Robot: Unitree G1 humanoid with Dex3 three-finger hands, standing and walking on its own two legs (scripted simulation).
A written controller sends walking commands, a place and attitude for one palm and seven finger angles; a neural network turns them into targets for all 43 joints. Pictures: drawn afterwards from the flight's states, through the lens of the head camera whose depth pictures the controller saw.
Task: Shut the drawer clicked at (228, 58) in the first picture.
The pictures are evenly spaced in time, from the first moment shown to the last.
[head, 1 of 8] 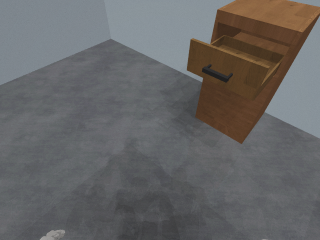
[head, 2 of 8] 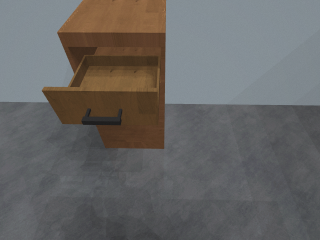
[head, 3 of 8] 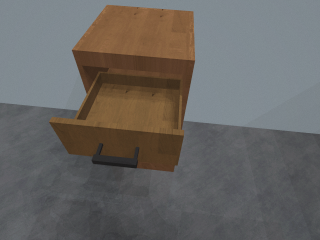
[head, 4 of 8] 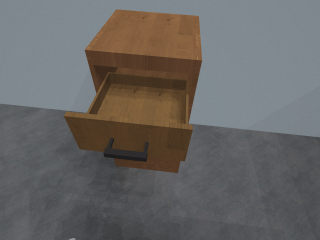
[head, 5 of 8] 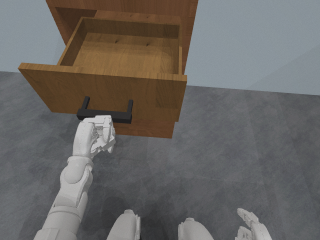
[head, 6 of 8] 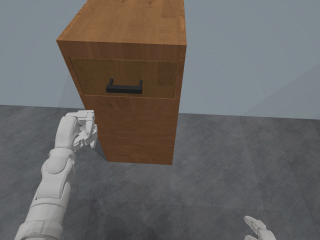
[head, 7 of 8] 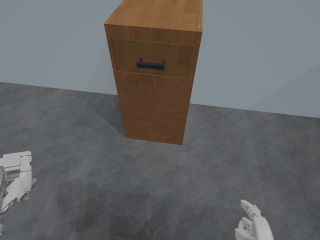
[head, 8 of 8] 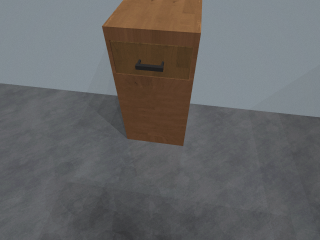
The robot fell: no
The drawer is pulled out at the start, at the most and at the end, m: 0.28 0.28 0.00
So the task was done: yes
